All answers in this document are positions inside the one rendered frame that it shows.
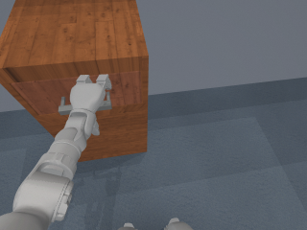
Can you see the robot shin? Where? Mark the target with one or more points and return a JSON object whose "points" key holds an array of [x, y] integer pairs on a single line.
{"points": [[173, 220], [128, 225]]}

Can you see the robot right shin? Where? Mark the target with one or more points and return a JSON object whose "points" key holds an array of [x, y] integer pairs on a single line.
{"points": [[173, 220]]}

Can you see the robot left upper arm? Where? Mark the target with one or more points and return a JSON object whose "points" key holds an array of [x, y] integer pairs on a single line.
{"points": [[44, 199]]}

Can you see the left robot forearm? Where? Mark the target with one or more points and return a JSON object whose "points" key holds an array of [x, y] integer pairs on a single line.
{"points": [[62, 157]]}

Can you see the left robot hand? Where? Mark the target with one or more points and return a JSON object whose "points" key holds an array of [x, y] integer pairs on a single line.
{"points": [[90, 95]]}

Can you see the drawer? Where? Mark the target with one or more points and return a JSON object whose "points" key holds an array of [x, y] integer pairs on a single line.
{"points": [[44, 96]]}

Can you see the cabinet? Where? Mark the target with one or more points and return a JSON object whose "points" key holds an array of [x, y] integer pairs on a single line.
{"points": [[58, 39]]}

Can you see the handle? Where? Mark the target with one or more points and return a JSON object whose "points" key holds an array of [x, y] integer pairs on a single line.
{"points": [[66, 109]]}

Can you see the robot left shin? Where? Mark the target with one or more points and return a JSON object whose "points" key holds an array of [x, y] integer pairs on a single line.
{"points": [[128, 225]]}

